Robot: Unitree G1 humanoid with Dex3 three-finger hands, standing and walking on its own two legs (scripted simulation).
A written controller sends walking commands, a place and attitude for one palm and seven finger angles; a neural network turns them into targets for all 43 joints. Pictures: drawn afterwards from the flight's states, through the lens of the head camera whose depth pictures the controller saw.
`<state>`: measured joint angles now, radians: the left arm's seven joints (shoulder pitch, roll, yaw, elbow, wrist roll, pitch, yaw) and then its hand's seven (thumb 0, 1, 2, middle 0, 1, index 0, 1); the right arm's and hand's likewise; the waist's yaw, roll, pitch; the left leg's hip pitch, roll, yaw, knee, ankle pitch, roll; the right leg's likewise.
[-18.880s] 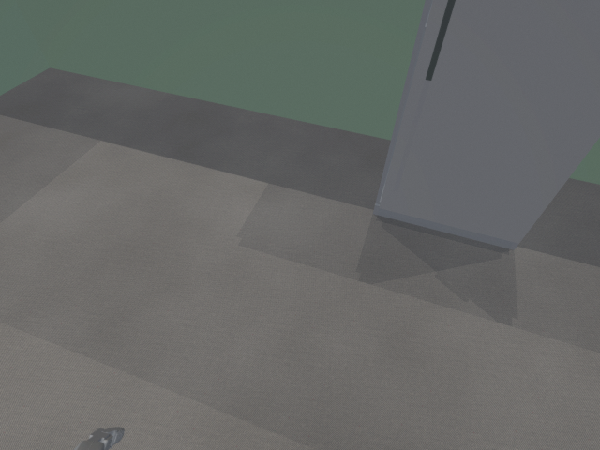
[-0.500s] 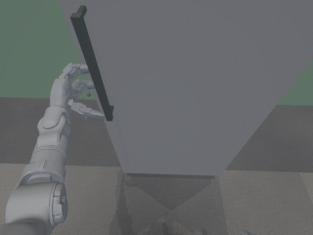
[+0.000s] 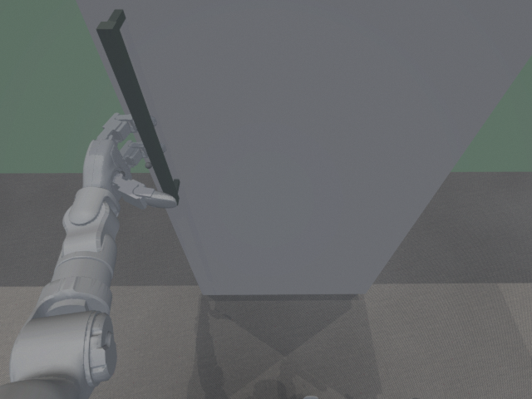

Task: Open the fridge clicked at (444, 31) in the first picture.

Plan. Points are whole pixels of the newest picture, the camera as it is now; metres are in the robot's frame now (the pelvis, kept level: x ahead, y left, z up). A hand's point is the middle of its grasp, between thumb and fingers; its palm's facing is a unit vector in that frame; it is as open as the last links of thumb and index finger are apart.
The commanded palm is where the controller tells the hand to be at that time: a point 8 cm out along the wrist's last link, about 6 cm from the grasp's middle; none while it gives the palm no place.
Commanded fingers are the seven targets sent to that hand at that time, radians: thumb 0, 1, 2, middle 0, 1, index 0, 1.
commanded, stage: slide the fingers in behind the handle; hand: left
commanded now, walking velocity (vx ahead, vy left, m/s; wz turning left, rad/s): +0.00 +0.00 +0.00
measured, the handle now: (151, 129) +0.49 +0.17 +0.13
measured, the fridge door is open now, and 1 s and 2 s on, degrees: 0 0 0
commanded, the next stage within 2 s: grip the handle and tug to test in 1.44 s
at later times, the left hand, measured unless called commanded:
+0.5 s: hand (155, 167) +0.44 +0.16 +0.11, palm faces -0.02 -1.00 +0.00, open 14.0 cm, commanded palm +0.41 +0.21 +0.11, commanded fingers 0.00 -0.50 0.30 -0.30 -1.20 -0.30 -1.20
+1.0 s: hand (164, 170) +0.43 +0.15 +0.11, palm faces +0.00 -1.00 +0.01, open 14.0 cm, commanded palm +0.40 +0.20 +0.11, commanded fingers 0.00 -0.50 0.30 -0.30 -1.20 -0.30 -1.20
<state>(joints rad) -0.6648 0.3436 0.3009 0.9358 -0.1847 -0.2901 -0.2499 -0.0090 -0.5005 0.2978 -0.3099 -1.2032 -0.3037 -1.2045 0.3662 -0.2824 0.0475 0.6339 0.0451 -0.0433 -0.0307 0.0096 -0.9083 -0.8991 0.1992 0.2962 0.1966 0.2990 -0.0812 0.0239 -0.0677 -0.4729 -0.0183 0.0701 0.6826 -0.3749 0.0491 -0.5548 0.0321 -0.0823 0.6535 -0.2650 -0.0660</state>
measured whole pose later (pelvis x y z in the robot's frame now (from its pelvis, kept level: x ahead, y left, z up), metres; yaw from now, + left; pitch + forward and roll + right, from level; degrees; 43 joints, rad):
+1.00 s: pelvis +0.01 +0.00 +0.00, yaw +0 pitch +8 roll +0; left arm -0.59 0.23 0.20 0.79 -0.17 -0.24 -0.13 -0.01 -0.50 0.30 -0.30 -1.19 -0.29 -1.20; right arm 0.32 -0.26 0.04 0.64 0.04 -0.06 -0.02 0.01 -0.91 -0.90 0.20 0.30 0.20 0.30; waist -0.05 0.03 -0.06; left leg -0.42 -0.03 0.07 0.65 -0.37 0.05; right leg -0.50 0.03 -0.08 0.63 -0.27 -0.06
